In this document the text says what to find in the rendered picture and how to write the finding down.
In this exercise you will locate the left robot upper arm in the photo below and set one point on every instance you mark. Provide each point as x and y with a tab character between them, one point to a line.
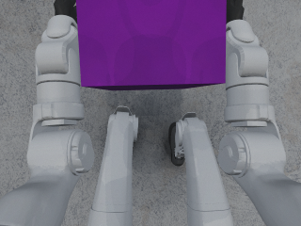
56	160

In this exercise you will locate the right robot forearm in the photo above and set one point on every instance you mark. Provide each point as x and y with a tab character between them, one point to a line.
247	81

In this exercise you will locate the carton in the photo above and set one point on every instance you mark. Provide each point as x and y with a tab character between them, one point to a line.
151	44

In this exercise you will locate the robot right hand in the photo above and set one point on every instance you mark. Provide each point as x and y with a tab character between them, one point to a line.
234	10

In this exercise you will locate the left robot forearm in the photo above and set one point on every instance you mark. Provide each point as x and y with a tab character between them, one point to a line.
58	79

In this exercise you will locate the robot left thigh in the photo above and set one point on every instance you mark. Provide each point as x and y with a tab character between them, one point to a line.
113	199

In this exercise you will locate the robot left hand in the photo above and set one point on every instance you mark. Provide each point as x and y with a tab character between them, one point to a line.
66	7

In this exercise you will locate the right robot upper arm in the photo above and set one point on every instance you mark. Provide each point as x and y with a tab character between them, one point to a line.
256	161

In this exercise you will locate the robot right foot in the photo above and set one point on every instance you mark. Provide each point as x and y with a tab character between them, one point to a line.
177	161

